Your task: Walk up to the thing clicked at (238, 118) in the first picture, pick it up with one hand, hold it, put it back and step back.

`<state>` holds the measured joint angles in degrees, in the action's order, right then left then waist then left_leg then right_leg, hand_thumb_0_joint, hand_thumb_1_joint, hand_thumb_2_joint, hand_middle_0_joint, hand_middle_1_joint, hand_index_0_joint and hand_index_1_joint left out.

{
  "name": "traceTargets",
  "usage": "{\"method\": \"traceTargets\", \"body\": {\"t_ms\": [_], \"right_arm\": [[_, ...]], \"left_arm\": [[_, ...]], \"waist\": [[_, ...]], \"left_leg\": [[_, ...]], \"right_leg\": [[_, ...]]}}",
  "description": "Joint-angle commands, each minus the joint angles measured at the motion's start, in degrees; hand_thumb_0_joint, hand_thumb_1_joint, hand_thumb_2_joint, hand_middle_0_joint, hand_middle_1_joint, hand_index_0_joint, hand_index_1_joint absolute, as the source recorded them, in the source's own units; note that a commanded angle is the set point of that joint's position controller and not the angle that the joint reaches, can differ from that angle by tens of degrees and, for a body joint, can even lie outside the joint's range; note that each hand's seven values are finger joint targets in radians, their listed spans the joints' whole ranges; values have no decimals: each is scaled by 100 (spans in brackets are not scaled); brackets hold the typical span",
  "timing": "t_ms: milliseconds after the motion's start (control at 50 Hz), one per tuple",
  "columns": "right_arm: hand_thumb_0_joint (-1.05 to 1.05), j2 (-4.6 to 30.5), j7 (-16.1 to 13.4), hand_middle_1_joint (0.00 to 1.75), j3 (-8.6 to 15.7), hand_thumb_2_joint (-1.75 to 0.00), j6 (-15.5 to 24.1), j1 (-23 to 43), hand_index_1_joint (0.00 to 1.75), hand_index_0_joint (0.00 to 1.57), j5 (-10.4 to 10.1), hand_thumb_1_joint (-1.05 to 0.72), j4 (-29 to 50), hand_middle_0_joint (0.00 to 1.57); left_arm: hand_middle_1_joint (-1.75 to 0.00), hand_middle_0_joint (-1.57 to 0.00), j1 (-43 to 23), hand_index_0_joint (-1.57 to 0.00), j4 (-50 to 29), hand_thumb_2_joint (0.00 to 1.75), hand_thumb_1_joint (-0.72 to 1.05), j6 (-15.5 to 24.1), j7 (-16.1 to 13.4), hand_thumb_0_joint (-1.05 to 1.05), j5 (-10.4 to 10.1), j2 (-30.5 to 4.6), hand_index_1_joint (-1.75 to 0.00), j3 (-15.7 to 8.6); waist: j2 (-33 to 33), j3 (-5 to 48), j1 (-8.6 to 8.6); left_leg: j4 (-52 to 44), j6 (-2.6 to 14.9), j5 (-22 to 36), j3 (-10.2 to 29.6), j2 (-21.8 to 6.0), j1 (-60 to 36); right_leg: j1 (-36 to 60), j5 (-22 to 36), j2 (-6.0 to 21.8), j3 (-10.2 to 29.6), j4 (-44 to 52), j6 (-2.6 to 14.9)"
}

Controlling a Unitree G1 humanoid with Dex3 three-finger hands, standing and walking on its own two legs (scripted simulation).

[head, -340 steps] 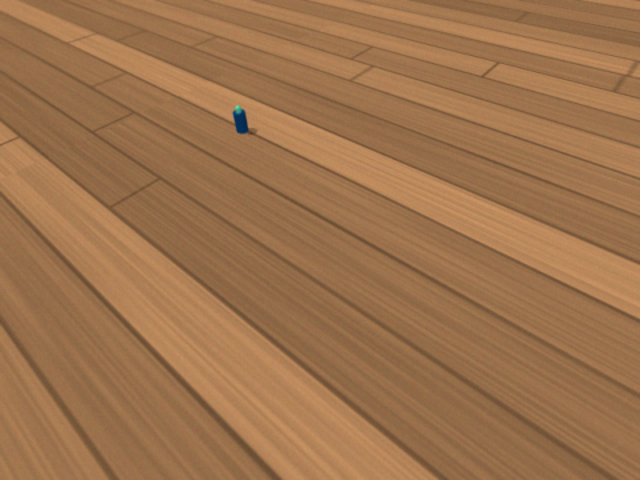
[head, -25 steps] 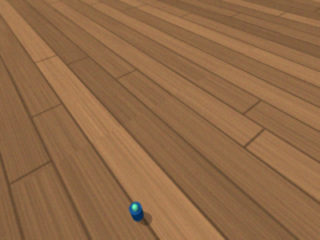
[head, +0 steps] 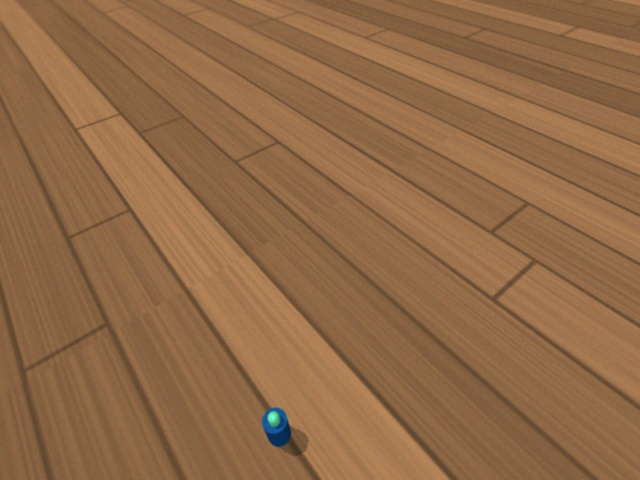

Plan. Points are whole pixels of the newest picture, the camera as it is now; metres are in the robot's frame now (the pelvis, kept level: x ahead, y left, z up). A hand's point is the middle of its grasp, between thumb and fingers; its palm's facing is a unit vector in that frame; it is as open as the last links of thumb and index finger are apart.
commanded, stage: walk up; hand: left
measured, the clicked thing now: (276, 425) +0.42 +0.20 -0.70
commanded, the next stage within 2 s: stand in 0.18 s
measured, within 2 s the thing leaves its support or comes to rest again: neither
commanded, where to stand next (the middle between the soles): +0.08 -0.01 m, yaw -2 degrees
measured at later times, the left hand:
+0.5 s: hand out of the picture +0.07 +0.25 -0.16, palm faces -0.03 -0.94 -0.33, open 7.4 cm
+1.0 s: hand out of the picture +0.07 +0.25 -0.16, palm faces -0.03 -0.94 -0.34, open 7.4 cm
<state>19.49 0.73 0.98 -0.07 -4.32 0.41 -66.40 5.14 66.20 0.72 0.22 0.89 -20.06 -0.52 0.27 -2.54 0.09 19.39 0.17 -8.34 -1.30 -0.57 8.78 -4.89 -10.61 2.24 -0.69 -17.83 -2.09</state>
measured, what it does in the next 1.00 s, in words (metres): stands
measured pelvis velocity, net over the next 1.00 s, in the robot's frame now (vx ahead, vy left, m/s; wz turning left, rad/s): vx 0.01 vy -0.01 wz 0.00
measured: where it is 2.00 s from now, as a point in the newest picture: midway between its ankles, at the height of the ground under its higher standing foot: outside the picture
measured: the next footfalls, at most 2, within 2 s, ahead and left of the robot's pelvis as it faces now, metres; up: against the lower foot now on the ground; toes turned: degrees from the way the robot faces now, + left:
none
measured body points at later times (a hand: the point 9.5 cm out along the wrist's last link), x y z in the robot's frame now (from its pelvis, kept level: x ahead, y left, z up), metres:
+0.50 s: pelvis +0.00 +0.00 +0.00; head +0.01 +0.00 +0.45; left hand +0.08 +0.30 -0.14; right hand +0.08 -0.30 -0.13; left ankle +0.03 +0.12 -0.75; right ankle -0.01 -0.14 -0.75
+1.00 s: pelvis +0.01 -0.01 +0.00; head +0.02 -0.01 +0.45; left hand +0.07 +0.29 -0.14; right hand +0.07 -0.31 -0.13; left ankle +0.03 +0.12 -0.75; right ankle -0.01 -0.14 -0.75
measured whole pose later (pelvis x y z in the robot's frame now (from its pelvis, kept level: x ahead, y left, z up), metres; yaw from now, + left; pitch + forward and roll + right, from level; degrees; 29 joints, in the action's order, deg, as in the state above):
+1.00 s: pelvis +0.01 -0.01 +0.00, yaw +0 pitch -2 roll +0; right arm 19.7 0.4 0.3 0.5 -5.8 0.4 -66.5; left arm 7.4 64.5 0.4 0.5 0.8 -20.4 -0.1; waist -0.2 -3.0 0.3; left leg 18.7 -0.5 -8.3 -0.9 -1.0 8.6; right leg -4.9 -11.1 1.7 -1.1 -17.9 -1.4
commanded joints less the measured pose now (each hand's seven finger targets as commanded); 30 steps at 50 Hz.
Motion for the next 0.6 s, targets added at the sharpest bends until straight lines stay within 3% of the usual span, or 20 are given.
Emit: {"method": "traceTargets", "body": {"t_ms": [0,140,160,220,300,360,580], "right_arm": [[0,1211,-55,30,209,-90,113,284,30,20,1,-90,363,20],[0,1214,-47,30,208,-90,97,348,30,20,15,-90,412,20],[0,1176,-70,30,185,-90,123,288,30,20,0,-90,410,20],[0,1245,-87,30,184,-90,161,290,30,20,10,-90,386,20],[0,1281,-89,30,186,-90,167,323,30,20,-6,-90,388,20],[0,1263,-90,30,171,-90,186,301,30,20,2,-90,377,20],[0,1233,-89,30,152,-90,164,253,30,20,0,-90,365,20]], "left_arm": [[-30,-20,-261,-20,-337,90,90,133,-86,0,-21,-1187,-30,-199],[-30,-20,-206,-20,-352,90,90,140,-94,0,-2,-1229,-30,-204],[-30,-20,-205,-20,-376,90,90,124,-103,0,-22,-1225,-30,-176],[-30,-20,-155,-20,-407,90,90,103,-86,0,-43,-1149,-30,-162],[-30,-20,-36,-20,-396,90,90,102,-72,0,-37,-1142,-30,-157],[-30,-20,-80,-20,-456,90,90,101,-66,0,-34,-1175,-30,-153],[-30,-20,-41,-20,-467,90,90,95,-69,0,-28,-1197,-30,-146]], "waist": [[22,406,27],[21,371,23],[-244,316,88],[-12,336,44],[99,363,23],[90,503,22],[-25,309,39]], "left_leg": [[-383,86,377,645,-637,-256],[-348,92,274,620,-599,-300],[-390,87,532,673,-719,-279],[-417,64,748,671,-720,-283],[-441,55,423,664,-704,-297],[-390,52,784,637,-737,-375],[-418,40,490,634,-696,-258]], "right_leg": [[-120,352,472,382,330,247],[-226,375,475,396,367,233],[-253,365,567,408,317,257],[-204,394,539,382,305,254],[-196,241,547,406,326,248],[-112,455,570,415,291,274],[-201,227,565,422,374,275]]}}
